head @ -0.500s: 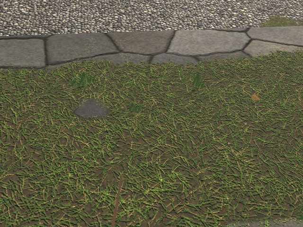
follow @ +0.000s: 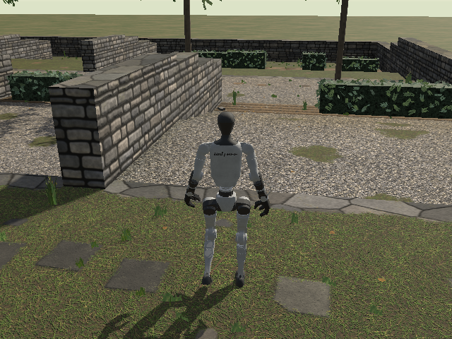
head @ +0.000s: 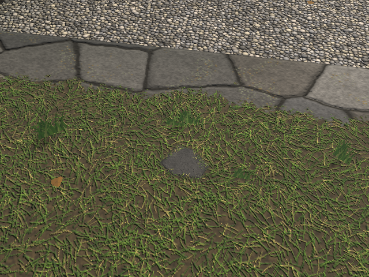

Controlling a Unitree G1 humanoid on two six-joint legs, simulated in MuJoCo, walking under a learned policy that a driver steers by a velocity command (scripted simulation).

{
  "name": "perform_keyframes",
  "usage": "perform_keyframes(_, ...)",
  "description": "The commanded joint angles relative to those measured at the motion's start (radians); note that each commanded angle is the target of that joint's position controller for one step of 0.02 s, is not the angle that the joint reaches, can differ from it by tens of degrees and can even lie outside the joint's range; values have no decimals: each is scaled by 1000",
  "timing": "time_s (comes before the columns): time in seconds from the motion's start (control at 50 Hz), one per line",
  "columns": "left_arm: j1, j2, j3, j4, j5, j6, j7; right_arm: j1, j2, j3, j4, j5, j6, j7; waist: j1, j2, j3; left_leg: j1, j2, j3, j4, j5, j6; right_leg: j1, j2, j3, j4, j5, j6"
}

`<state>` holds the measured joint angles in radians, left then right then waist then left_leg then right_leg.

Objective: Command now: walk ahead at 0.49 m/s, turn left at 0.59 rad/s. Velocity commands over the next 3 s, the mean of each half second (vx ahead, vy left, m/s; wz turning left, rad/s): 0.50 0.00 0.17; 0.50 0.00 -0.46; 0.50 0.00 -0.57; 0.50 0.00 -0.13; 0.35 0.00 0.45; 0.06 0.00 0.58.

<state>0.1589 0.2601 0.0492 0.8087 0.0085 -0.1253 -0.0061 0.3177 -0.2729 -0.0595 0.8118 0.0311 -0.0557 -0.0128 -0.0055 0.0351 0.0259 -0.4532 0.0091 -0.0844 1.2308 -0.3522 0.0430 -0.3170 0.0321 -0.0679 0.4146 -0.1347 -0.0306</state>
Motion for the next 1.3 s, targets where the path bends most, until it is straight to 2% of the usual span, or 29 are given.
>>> perform_keyframes(0.02, 34, 85, 24, -20, 0, -14, -4, 22, -30, -13, -86, 4, 5, 6, 2, -105, -41, -185, 121, -31, -11, 59, -1, 167, -287, 255, -258, 56, -175)
perform_keyframes(0.1, 83, 134, 40, 23, -6, -20, -11, -59, -13, -1, -135, -14, 7, 6, 6, -68, -12, -252, 124, -39, -189, 166, -10, 172, -295, 160, -299, 172, -209)
perform_keyframes(0.16, 88, 152, 40, 35, -18, -7, -9, -157, -12, 10, -161, -18, -12, 25, 28, -69, 5, -218, 113, 17, -404, 324, -6, 181, -257, 67, -295, 205, -182)
perform_keyframes(0.26, 183, 194, 42, 80, -39, 21, -9, -317, -29, 16, -224, -8, -22, 50, 77, -96, 39, -173, 80, 90, -599, 300, 10, 276, -294, 58, -251, 159, -150)
perform_keyframes(0.3, 194, 204, 42, 94, -46, 37, -8, -316, -53, 7, -238, -11, -25, 54, 55, -115, 34, -121, 54, 110, -653, 217, 36, 321, -318, 72, -192, 241, -134)
perform_keyframes(0.32, 180, 209, 40, 96, -48, 44, -7, -250, -75, -6, -224, -15, -29, 52, 1, -122, -2, -3, 22, 134, -702, 220, 53, 314, -305, 59, -106, 377, -117)
perform_keyframes(0.34, 180, 194, 31, 99, -45, 49, -6, -100, -120, -34, -176, -20, -31, 46, -73, -107, -87, 213, -16, 156, -732, 243, 76, 266, -256, 24, 71, 502, -92)
perform_keyframes(0.36, 170, 152, 11, 76, -27, 44, -4, 90, -200, -65, -136, -29, -28, 31, -155, -43, -222, 517, 115, 13, -705, 268, 127, 75, -200, -13, 352, 347, -48)
perform_keyframes(0.38, 278, 11, -31, 47, -14, 24, -12, 162, -315, -85, -128, -45, -22, 20, -97, 232, -361, 854, 408, -459, -790, 182, 279, -325, -31, -5, 749, -318, 17)
perform_keyframes(0.4, 251, 99, -9, 71, -45, 4, -14, 192, -222, -64, -125, -42, -27, 22, -138, 163, -429, 831, 438, -624, -900, 112, 301, -414, -26, 181, 908, -441, 9)
perform_keyframes(0.42, 171, 156, 12, 41, -73, 1, -13, 126, -170, -45, -124, -40, -33, 25, -120, 123, -267, 716, 402, -449, -906, 157, 247, -488, -75, 183, 938, -369, -5)
perform_keyframes(0.46, 104, 137, 17, 31, -47, 17, -1, -19, -84, -21, -130, -31, -42, 32, -52, 59, -128, 474, 311, -208, -962, 254, 187, -427, -153, 157, 836, -212, 1)
perform_keyframes(0.5, 147, 100, 20, 43, -42, 52, 0, -71, -51, -18, -119, -41, -61, 36, 2, 72, -86, 345, 269, -90, -1038, 295, 163, -317, -178, 168, 787, -126, 5)
perform_keyframes(0.58, 111, 56, 22, 22, -41, 82, 1, -57, -74, -33, -70, -50, -78, 19, 22, 25, -17, 319, 262, 69, -1093, 425, 159, -380, -166, 194, 696, -5, 18)
perform_keyframes(0.68, -34, 34, 14, -32, -27, 77, -25, -30, -111, -44, -35, -45, -68, -3, -17, 14, 36, 360, 246, 208, -1115, 412, 125, -397, -145, 137, 418, 208, 12)
perform_keyframes(0.8, -198, 27, 5, -126, -30, 74, -61, 49, -144, -57, 14, -22, -33, -11, -69, 6, 86, 538, 296, 279, -1037, 516, 102, -442, -125, 34, 262, 106, -37)
perform_keyframes(0.86, -136, 67, 27, -145, -35, 79, -68, 18, -188, -66, 8, -13, -12, -17, -6, 60, 7, 570, 294, 318, -855, 979, 70, -270, -36, -56, 252, -44, -92)
perform_keyframes(0.88, -36, 102, 47, -127, -40, 80, -66, 2, -201, -68, 3, -11, -3, -20, 54, 74, -52, 556, 281, 330, -711, 1108, 57, -139, 10, -79, 241, -78, -118)
perform_keyframes(0.9, 125, 160, 81, -89, -40, 81, -54, -18, -204, -65, -3, -5, 1, -22, 144, 54, -137, 467, 240, 350, -493, 1073, 23, 103, 54, -73, 160, -13, -157)
perform_keyframes(0.92, 261, 258, 115, -60, -34, 92, -29, -6, -165, -50, -26, -27, -9, -25, 185, -75, -220, 194, 189, 344, -169, 666, -28, 404, -90, 174, 129, 9, -217)
perform_keyframes(0.94, 199, 344, 123, -92, -35, 83, -26, 68, -23, -6, -83, -40, -46, -10, 55, -308, -329, -240, -47, 192, 205, -203, -93, 707, -346, 797, -21, -136, -431)
perform_keyframes(0.96, 241, 256, 95, -100, -23, 75, -30, -44, -111, -18, -103, -2, -94, 8, 134, -171, -396, -342, -22, -25, 257, -196, -60, 726, -372, 897, -143, -190, -413)
perform_keyframes(0.98, 213, 195, 80, -93, -19, 64, -31, -116, -127, -22, -127, 26, -108, 14, 125, -133, -261, -394, 24, -19, 213, -118, -31, 627, -341, 731, -134, -122, -362)
perform_keyframes(1.0, 140, 157, 68, -104, -27, 56, -33, -119, -116, -19, -121, 8, -110, 6, 66, -34, -161, -349, 73, -16, 104, -42, -23, 456, -290, 594, -128, -9, -319)
perform_keyframes(1.02, 73, 114, 56, -119, -28, 53, -30, -117, -129, -29, -108, -23, -102, -3, 27, -27, -122, -274, 107, -11, 14, -4, -28, 328, -246, 495, -135, 83, -288)
perform_keyframes(1.04, 41, 103, 50, -138, -19, 52, -25, -94, -133, -35, -105, -33, -88, -2, -3, -45, -100, -208, 123, -14, -28, 24, -35, 238, -221, 452, -157, 140, -283)
perform_keyframes(1.1, 60, 141, 60, -141, -21, 45, -11, -102, -97, -30, -123, -47, -57, -2, -21, -42, -73, -165, 114, 17, -158, 82, -79, 117, -189, 381, -191, 272, -288)
perform_keyframes(1.2, 134, 167, 67, -127, -33, 59, 14, -294, -50, -5, -178, -44, -56, 6, 49, -101, -36, -117, 40, 44, -544, 384, -105, 56, -105, 295, -166, 189, -211)
perform_keyframes(1.3, 202, 164, 66, -110, -40, 74, 20, -381, -93, -16, -213, -24, -76, 31, 80, -134, -38, -60, -6, 16, -720, 386, -82, 149, -153, 422, -75, 62, -185)
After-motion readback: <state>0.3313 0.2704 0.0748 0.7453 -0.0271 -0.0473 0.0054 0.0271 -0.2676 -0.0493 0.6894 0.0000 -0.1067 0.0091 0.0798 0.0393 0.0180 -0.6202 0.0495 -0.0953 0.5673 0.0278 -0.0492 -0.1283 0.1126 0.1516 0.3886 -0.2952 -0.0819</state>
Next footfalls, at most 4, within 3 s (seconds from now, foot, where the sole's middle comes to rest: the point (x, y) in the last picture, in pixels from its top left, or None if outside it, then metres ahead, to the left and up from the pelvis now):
0.36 left None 0.34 0.18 -0.77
0.92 right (212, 232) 0.63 -0.07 -0.77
1.40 left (187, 160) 0.96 0.02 -0.77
1.88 right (268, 149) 1.02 -0.34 -0.77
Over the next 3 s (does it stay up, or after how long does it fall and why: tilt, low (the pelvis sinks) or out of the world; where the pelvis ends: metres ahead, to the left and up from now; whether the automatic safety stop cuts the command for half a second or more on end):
stays up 1.27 -0.36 0.00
